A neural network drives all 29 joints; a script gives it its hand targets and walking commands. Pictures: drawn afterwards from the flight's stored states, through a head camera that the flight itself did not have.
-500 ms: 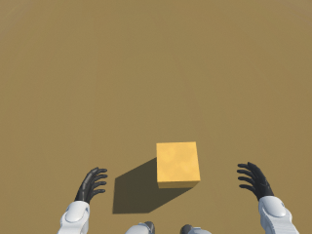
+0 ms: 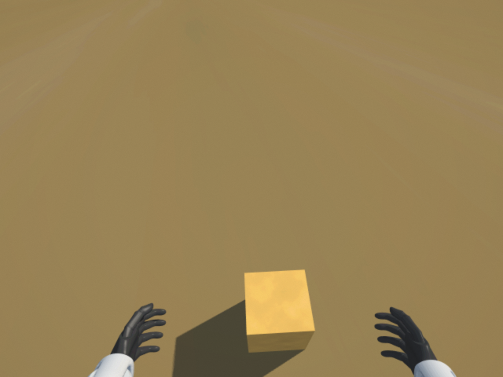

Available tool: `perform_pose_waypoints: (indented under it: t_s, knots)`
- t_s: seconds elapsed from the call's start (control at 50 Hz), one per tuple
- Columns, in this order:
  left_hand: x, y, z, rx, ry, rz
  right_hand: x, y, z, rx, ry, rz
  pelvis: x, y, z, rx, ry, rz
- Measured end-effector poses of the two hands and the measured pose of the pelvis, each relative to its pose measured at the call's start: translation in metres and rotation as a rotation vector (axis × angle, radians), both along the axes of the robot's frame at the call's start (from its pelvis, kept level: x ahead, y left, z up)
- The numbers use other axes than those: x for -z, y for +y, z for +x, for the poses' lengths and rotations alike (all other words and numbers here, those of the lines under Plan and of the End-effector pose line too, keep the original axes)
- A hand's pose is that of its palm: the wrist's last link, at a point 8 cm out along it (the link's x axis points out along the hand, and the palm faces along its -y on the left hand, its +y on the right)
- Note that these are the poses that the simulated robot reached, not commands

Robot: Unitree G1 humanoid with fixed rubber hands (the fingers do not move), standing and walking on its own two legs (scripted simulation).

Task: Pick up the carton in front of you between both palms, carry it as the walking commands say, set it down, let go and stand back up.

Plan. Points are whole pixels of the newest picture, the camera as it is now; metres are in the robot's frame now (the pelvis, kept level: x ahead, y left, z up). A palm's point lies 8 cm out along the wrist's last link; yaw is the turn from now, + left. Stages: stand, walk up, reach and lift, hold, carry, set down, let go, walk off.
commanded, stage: let go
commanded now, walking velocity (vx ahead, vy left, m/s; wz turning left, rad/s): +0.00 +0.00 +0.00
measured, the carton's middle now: (275, 312) +0.41 -0.04 -0.65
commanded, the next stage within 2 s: stand in 0.10 s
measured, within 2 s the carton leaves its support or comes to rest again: neither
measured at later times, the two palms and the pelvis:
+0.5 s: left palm (92, 372) +0.14 +0.29 -0.10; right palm (453, 367) +0.15 -0.29 -0.08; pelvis +0.02 +0.00 +0.00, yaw +1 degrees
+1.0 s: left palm out of the picture +0.11 +0.30 -0.10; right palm out of the picture +0.13 -0.29 -0.09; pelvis +0.01 +0.00 +0.00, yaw +1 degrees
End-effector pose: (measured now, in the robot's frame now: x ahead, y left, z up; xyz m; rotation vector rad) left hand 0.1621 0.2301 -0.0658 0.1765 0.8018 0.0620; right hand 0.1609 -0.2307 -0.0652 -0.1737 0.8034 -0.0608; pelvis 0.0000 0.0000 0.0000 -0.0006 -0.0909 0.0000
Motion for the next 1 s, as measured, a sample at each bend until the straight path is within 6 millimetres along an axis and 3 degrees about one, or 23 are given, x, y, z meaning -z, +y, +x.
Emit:
perform_pose_waypoints:
  t_s: [0.12,0.26,0.38,0.68,1.0]
  knots:
    - [-0.002,0.007,-0.002,-0.037,0.006,0.051,0.007,-0.003,-0.004,0.006,-0.002,-0.026,0.003,-0.001,0.001,-0.014,0.008,-0.001]
    - [0.017,0.044,-0.016,-0.069,0.058,0.155,0.016,-0.039,-0.011,0.024,0.064,-0.165,0.006,-0.001,0.005,-0.018,0.069,-0.009]
    - [0.027,0.058,-0.024,-0.083,0.118,0.179,0.014,-0.057,-0.01,0.039,0.094,-0.218,0.006,0.0,0.013,-0.017,0.084,-0.011]
    - [0.033,0.063,-0.023,-0.087,0.169,0.184,0.02,-0.052,-0.008,0.041,0.131,-0.217,0.002,0.003,0.021,-0.018,0.082,-0.007]
    - [0.034,0.071,-0.048,-0.103,0.225,0.193,0.022,-0.06,-0.027,0.05,0.179,-0.228,-0.001,0.004,0.011,-0.018,0.064,-0.005]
